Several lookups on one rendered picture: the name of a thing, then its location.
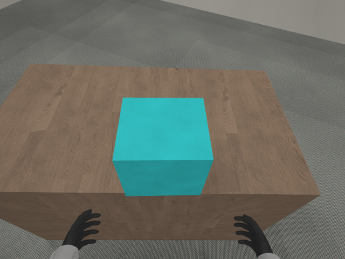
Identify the robot left forearm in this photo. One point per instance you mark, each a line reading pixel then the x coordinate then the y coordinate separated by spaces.
pixel 65 252

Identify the pedestal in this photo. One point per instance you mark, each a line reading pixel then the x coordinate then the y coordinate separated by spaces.
pixel 58 129

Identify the carton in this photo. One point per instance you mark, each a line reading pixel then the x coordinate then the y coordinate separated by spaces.
pixel 162 146

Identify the right robot hand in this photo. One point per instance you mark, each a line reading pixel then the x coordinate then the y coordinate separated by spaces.
pixel 259 242

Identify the left robot hand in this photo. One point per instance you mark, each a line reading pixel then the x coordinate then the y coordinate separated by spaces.
pixel 76 233

